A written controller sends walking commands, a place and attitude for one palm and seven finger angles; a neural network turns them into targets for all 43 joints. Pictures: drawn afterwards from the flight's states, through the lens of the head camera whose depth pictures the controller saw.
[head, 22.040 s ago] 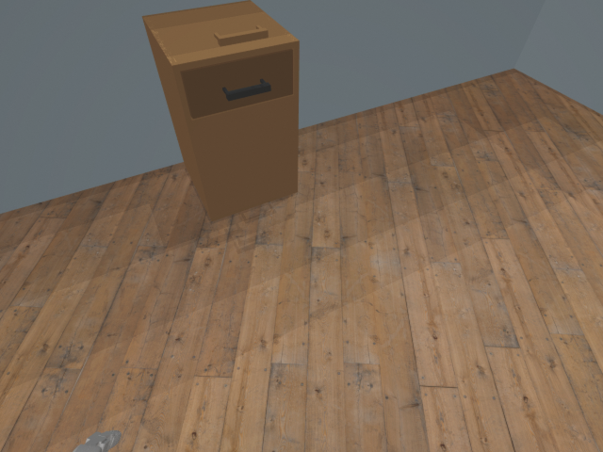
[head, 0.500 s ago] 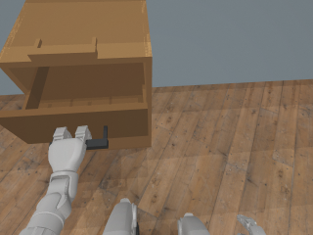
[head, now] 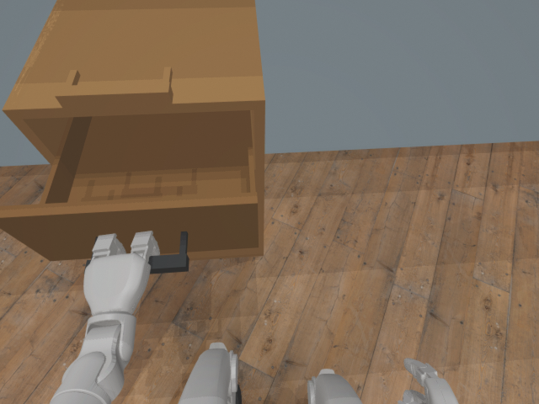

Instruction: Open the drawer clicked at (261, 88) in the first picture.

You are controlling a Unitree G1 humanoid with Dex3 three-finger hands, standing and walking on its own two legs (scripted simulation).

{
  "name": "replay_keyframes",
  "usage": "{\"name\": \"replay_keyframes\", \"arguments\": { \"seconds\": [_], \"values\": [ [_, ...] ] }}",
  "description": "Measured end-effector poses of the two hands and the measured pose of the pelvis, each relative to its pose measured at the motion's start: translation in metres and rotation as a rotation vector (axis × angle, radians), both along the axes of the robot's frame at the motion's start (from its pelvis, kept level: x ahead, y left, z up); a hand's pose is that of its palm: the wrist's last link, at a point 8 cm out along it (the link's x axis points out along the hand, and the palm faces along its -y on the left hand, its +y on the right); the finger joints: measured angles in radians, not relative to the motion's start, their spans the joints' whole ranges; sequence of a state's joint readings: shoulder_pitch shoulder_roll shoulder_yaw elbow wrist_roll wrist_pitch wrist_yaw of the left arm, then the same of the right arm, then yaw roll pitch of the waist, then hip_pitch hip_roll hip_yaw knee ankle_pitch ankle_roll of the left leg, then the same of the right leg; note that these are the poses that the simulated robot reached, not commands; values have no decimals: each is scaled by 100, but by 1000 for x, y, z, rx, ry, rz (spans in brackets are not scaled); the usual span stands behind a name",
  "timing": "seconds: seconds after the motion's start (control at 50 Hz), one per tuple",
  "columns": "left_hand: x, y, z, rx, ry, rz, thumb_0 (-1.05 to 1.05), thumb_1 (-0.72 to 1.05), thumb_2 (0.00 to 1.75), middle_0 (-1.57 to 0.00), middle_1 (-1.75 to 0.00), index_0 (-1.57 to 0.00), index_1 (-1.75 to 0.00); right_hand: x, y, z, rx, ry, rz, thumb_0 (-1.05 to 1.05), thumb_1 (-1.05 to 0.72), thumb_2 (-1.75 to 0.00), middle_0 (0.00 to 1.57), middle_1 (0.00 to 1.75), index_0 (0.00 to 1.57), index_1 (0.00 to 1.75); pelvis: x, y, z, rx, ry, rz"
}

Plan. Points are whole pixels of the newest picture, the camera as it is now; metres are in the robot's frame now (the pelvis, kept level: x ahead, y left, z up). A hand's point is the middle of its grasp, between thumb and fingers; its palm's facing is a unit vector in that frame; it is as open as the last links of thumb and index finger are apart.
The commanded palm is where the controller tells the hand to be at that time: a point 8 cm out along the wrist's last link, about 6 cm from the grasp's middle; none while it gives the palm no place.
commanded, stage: pull the drawer open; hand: left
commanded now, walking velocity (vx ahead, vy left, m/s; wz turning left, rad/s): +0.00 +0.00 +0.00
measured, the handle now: (140, 253) +0.34 +0.24 -0.05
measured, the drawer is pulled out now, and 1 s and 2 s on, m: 0.19 0.27 0.30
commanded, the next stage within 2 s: open the thumb to release the handle in 1.68 s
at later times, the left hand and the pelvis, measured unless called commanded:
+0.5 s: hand (130, 309) +0.26 +0.24 -0.07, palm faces -0.02 -0.07 -1.00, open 5.4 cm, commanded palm +0.23 +0.24 -0.02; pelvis +0.00 +0.00 +0.00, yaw +0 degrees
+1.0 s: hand (126, 337) +0.22 +0.23 -0.07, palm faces -0.04 -0.07 -1.00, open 5.5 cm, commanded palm +0.19 +0.23 -0.02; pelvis +0.00 -0.01 -0.01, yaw +1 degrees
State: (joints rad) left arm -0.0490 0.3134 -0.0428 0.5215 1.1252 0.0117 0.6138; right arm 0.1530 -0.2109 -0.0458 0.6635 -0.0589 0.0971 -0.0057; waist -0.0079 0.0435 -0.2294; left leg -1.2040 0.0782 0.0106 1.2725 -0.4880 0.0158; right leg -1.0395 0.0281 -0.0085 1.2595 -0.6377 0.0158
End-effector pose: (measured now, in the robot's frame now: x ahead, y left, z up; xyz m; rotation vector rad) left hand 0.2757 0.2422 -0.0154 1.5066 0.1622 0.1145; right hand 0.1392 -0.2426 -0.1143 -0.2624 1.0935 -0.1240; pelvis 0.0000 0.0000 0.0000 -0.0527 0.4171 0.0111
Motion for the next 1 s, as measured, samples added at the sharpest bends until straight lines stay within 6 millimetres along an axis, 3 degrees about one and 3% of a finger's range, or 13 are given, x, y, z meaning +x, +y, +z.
{"name": "replay_keyframes", "arguments": {
  "seconds": [0.2, 0.62, 1.0],
  "values": [
    [-7, -1, 0, -2, 7, 4, 1, 75, 81, -31, -135, -41, -135, 7, -1, 2, 2, -15, 2, 1, -91, -90, 20, 30, 20, 29, 3, -1, 0, 1, -1, -2],
    [-46, -6, 1, -7, 7, 13, 1, 74, 81, -32, -135, -41, -135, 32, 5, 6, 14, -85, 50, 1, -91, -90, 20, 30, 20, 29, 1, -3, -3, 1, -19, 4],
    [-75, -10, 1, -12, 12, 24, 1, 74, 81, -32, -135, -41, -135, 37, 6, 5, 20, -115, 77, 1, -91, -90, 20, 30, 20, 29, -4, -8, -6, 4, -30, 9]
  ]
}}
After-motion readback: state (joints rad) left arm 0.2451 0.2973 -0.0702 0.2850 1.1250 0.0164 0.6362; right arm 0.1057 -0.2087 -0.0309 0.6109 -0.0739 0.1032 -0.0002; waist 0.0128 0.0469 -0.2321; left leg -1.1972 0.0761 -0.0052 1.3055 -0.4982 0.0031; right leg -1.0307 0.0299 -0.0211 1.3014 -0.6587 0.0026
